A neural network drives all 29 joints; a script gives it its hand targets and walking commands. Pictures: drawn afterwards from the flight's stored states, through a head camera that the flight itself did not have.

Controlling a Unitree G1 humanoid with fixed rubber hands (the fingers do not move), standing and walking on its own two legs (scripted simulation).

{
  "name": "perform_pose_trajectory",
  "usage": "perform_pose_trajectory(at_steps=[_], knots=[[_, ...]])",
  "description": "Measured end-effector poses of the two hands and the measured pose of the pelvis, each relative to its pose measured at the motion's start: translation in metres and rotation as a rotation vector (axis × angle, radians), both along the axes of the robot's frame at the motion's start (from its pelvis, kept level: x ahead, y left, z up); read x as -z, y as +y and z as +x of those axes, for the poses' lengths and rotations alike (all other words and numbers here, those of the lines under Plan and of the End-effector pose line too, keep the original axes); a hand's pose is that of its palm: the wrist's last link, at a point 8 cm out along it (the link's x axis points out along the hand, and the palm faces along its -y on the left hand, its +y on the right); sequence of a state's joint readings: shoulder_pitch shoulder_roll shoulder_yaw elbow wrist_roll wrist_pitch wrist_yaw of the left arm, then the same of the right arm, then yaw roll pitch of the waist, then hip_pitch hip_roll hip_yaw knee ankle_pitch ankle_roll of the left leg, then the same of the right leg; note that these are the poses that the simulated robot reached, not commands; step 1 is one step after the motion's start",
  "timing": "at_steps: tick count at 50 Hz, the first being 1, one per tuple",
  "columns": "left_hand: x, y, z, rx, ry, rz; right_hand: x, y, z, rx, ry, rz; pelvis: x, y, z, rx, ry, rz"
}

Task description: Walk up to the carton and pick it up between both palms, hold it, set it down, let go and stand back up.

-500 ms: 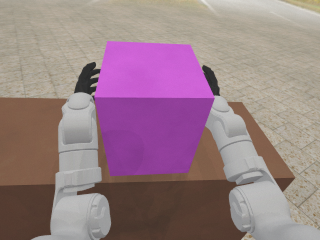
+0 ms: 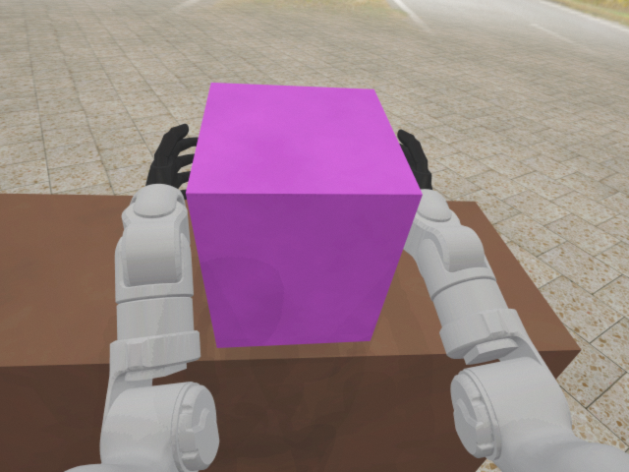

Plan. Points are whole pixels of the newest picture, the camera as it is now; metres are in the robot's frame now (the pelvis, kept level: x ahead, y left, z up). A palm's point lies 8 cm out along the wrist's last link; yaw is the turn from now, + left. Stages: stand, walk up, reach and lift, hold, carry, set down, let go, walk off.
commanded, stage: hold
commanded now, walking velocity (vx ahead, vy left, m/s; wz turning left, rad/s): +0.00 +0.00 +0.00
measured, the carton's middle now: (295, 219) +0.36 +0.00 +0.19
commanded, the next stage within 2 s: set down in 0.26 s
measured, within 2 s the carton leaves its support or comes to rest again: neither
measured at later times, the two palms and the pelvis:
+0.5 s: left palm (162, 169) +0.37 +0.15 +0.26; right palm (413, 181) +0.37 -0.14 +0.24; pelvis +0.00 +0.00 +0.00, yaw +0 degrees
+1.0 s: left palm (184, 211) +0.39 +0.14 +0.18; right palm (402, 219) +0.39 -0.15 +0.17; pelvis +0.01 +0.00 +0.00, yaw +2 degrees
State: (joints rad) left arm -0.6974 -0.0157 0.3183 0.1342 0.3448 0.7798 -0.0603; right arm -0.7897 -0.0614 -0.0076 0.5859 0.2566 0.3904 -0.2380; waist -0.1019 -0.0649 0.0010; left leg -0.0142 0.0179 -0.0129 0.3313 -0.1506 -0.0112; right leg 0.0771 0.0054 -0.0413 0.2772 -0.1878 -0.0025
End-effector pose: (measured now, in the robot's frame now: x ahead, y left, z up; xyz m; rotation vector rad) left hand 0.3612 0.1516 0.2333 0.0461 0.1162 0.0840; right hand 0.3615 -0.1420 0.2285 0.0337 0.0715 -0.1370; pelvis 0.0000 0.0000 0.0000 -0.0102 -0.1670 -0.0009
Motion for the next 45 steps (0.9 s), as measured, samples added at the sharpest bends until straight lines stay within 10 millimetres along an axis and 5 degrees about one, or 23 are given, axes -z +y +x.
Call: perform_pose_trajectory(at_steps=[16, 27, 39, 45], knots=[[-0.002, 0.001, 0.001, -0.003, 0.005, 0.002, 0.001, 0.001, 0.002, -0.001, 0.006, 0.009, 0.0, 0.0, -0.002, -0.001, 0.001, -0.001], [-0.026, 0.001, 0.009, 0.015, -0.111, 0.02, -0.015, 0.002, 0.008, 0.007, -0.128, 0.007, 0.0, 0.001, 0.0, -0.006, -0.016, 0.004], [0.035, 0.006, 0.02, 0.021, -0.061, 0.03, 0.051, 0.007, 0.016, 0.02, -0.115, -0.027, 0.0, -0.002, 0.009, -0.024, -0.03, 0.007], [0.053, 0.0, 0.025, 0.019, -0.055, 0.032, 0.061, 0.001, 0.021, 0.026, -0.123, -0.05, 0.0, -0.003, 0.01, -0.033, -0.003, 0.0]])
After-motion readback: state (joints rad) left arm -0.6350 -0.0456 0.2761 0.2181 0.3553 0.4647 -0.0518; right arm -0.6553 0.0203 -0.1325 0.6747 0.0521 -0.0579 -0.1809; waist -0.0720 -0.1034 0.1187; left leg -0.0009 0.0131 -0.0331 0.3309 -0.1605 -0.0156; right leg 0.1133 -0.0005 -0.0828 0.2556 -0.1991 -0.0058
